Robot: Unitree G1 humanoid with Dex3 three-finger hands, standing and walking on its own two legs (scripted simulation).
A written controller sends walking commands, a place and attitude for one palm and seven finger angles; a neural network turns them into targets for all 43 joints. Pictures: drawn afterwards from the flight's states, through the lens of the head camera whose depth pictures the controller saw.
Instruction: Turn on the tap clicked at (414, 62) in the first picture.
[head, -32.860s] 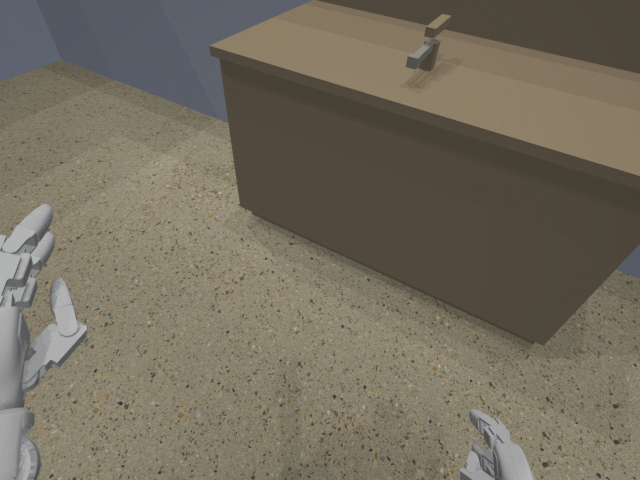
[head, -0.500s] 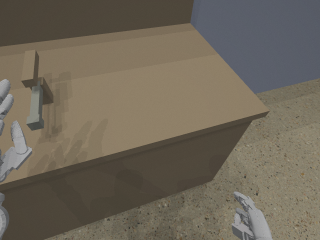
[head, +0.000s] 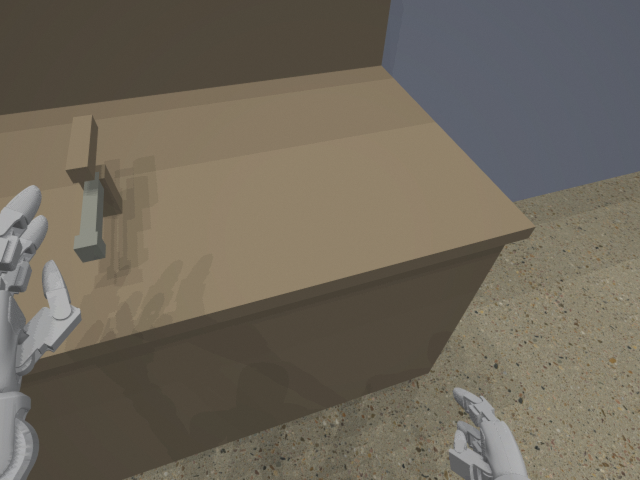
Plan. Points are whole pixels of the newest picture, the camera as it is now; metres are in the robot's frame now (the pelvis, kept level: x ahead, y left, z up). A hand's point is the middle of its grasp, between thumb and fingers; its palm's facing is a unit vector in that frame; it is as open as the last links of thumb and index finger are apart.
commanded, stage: look again from close up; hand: left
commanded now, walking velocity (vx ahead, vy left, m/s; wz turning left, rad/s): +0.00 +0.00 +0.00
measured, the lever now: (90, 247) +0.37 +0.35 +0.07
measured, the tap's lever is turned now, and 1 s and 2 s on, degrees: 0 0 0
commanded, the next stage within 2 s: come to a stop and stand still in 0.12 s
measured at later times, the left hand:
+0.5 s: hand (23, 276) +0.24 +0.29 +0.19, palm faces +0.51 -0.76 -0.40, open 7.4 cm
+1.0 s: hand (86, 287) +0.24 +0.25 +0.17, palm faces +0.36 -0.87 -0.33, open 7.4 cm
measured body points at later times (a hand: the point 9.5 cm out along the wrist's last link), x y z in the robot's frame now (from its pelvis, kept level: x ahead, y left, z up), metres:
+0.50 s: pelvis +0.00 -0.01 +0.00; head +0.02 +0.01 +0.45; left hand +0.20 +0.33 +0.21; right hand +0.19 -0.22 -0.07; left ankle +0.02 +0.05 -0.74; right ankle +0.03 -0.11 -0.74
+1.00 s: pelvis +0.02 +0.01 +0.00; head +0.04 +0.04 +0.45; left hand +0.22 +0.29 +0.19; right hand +0.21 -0.20 -0.06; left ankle +0.02 +0.05 -0.74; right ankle +0.03 -0.11 -0.74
